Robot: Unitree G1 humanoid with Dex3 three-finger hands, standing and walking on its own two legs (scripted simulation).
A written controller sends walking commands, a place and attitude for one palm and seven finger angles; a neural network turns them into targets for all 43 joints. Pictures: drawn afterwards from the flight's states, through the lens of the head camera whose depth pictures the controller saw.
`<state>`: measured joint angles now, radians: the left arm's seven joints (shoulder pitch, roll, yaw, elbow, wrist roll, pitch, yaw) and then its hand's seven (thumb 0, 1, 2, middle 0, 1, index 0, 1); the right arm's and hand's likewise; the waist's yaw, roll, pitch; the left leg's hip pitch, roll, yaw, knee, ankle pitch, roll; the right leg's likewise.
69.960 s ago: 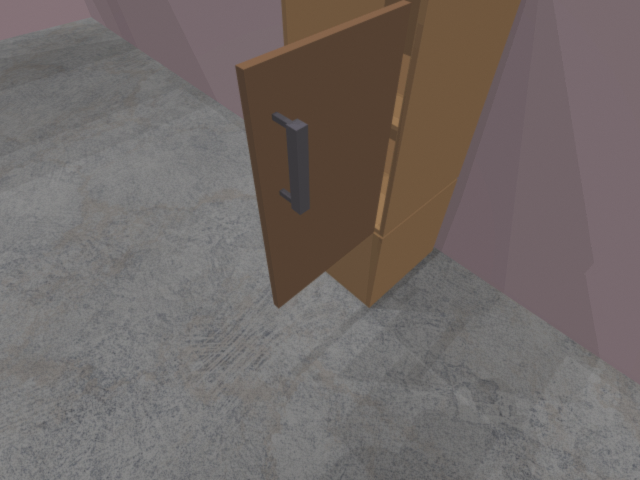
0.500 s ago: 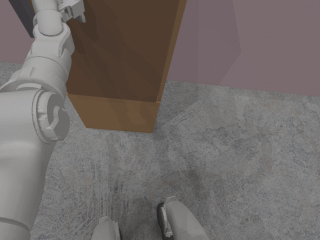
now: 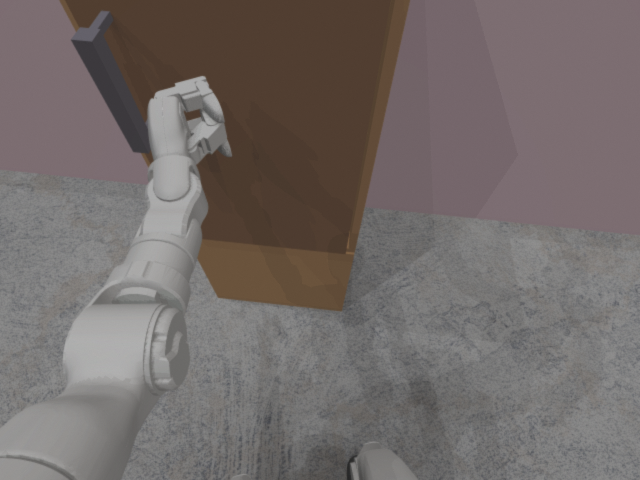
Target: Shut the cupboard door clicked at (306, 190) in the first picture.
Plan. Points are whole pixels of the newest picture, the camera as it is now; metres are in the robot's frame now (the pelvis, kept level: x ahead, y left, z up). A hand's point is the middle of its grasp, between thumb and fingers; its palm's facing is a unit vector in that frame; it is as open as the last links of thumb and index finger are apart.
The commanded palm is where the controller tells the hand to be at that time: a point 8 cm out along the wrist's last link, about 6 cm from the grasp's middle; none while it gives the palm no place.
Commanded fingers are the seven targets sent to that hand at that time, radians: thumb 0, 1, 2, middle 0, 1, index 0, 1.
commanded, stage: pull the fist back off the door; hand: left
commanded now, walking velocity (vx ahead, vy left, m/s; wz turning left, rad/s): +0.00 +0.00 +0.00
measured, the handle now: (125, 88) +0.60 +0.18 +0.12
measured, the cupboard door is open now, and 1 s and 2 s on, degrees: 0 0 0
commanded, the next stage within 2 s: draw the hand back to the body in 0.08 s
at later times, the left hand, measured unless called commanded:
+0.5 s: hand (172, 176) +0.43 +0.11 +0.13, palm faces +0.11 -0.99 -0.02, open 3.1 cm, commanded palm +0.39 +0.16 +0.15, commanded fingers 0.00 0.90 0.90 -1.30 -1.50 -1.30 -1.50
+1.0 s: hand (43, 317) +0.28 +0.19 +0.16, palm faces +0.25 -0.94 -0.24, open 3.4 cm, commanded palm +0.23 +0.24 +0.18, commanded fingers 0.00 0.90 0.90 -0.72 -0.87 -0.72 -0.87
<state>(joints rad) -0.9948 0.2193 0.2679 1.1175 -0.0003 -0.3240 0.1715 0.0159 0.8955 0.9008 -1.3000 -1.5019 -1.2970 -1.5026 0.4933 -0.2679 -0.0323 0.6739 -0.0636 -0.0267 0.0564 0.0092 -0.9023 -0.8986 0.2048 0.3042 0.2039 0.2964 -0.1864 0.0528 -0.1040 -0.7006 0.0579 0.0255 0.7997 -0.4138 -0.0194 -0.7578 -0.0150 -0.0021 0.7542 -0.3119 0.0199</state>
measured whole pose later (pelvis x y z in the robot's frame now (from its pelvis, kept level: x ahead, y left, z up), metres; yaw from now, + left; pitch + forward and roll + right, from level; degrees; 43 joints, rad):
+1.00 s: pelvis -0.01 -0.01 +0.04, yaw +2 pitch -3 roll +0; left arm 0.00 0.25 0.11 0.05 -0.04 -0.09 0.07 0.01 0.89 0.90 -0.99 -1.15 -0.98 -1.15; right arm 0.18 -0.22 0.04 0.61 0.03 -0.06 -0.09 0.01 -0.90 -0.90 0.20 0.30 0.20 0.30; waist 0.03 0.06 0.01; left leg -0.11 0.03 0.01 0.43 -0.26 -0.03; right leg -0.18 -0.03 -0.03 0.45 -0.21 0.01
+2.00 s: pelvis +0.00 +0.00 +0.04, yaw +2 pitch -2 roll -1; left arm 0.44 0.34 0.38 -0.34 -0.04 -0.13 0.12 0.01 0.88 0.90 -0.21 -0.30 -0.21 -0.30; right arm 0.21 -0.23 0.02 0.63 0.00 -0.11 -0.09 0.02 -0.90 -0.90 0.21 0.30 0.21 0.30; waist 0.04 0.08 -0.01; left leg -0.14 0.04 0.00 0.46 -0.29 -0.02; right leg -0.17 -0.03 -0.04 0.41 -0.20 0.02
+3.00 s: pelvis -0.13 -0.01 +0.02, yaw +6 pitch +0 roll +0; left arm 0.49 0.42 0.44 -0.47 -0.02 -0.28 0.18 0.01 0.88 0.90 -0.21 -0.30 -0.21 -0.30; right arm 0.22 -0.23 -0.01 0.60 0.01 -0.11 -0.08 0.02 -0.90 -0.90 0.21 0.30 0.21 0.30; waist -0.01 -0.01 0.02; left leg -0.50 0.01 0.00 0.65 -0.31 0.02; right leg -0.50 -0.02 0.04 0.57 -0.14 0.02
